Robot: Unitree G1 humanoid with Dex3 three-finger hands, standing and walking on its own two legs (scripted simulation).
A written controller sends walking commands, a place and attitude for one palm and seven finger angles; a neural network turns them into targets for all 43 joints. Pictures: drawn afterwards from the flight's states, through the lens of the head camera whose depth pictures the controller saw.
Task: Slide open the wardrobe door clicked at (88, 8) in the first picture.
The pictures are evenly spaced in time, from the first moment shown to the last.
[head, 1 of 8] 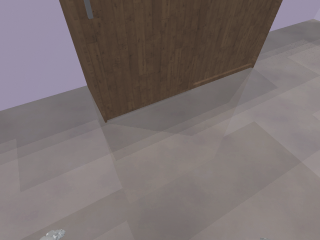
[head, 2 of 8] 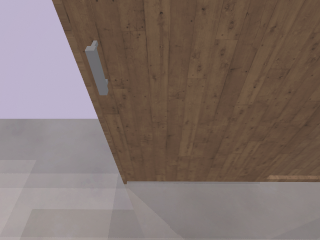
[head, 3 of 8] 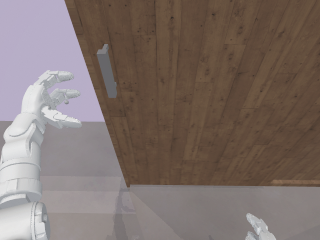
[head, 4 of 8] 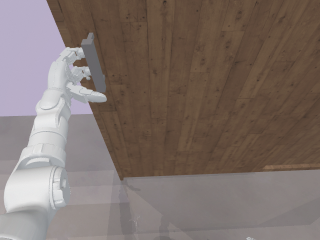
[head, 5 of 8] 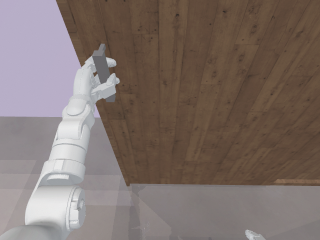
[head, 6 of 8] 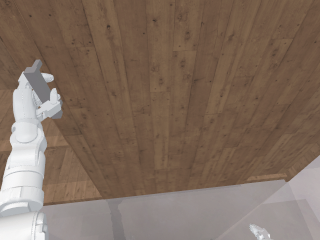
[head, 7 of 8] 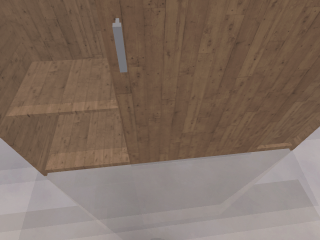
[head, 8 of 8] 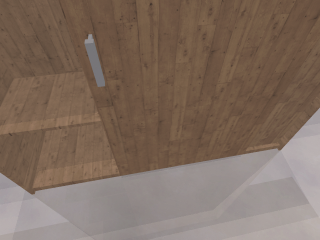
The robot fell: no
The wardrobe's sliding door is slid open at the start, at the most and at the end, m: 0.00 0.55 0.55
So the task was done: yes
